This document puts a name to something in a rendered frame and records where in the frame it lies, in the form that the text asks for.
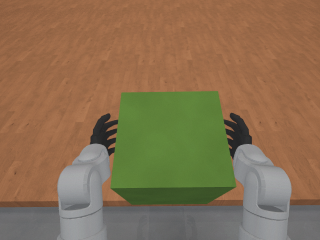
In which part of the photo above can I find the carton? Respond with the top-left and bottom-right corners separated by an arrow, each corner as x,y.
110,91 -> 237,205

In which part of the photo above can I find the robot right hand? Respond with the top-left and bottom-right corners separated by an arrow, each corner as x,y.
224,113 -> 252,159

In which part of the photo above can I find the robot left forearm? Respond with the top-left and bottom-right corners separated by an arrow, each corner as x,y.
57,143 -> 111,240

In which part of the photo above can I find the robot left hand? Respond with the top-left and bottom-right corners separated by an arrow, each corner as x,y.
90,113 -> 118,156

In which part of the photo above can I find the robot right forearm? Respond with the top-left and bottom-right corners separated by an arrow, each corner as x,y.
233,144 -> 292,240

